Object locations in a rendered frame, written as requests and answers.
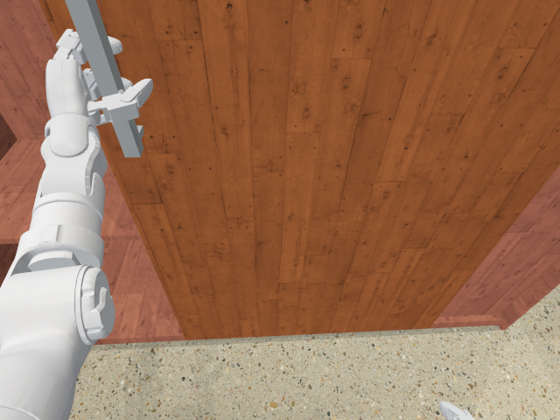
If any robot left upper arm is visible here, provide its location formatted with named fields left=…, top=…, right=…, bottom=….
left=0, top=265, right=116, bottom=420

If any handle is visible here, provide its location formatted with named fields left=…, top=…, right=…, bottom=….
left=65, top=0, right=144, bottom=158

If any wardrobe door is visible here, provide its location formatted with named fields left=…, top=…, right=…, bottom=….
left=38, top=0, right=560, bottom=340
left=439, top=165, right=560, bottom=317

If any robot left hand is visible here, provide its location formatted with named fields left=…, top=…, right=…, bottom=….
left=45, top=29, right=153, bottom=126

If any robot right hand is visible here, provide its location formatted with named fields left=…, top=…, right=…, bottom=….
left=439, top=401, right=475, bottom=420

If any robot left forearm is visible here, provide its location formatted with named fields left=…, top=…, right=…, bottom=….
left=0, top=114, right=108, bottom=292

